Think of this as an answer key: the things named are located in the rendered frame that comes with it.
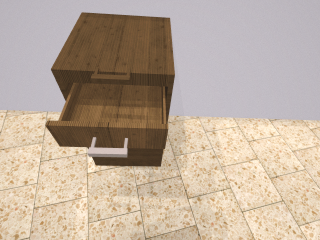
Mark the cabinet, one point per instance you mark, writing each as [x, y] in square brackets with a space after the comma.
[113, 44]

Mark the handle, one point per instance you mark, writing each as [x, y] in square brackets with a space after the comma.
[108, 152]
[110, 79]

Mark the drawer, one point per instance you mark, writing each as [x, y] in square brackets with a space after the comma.
[111, 113]

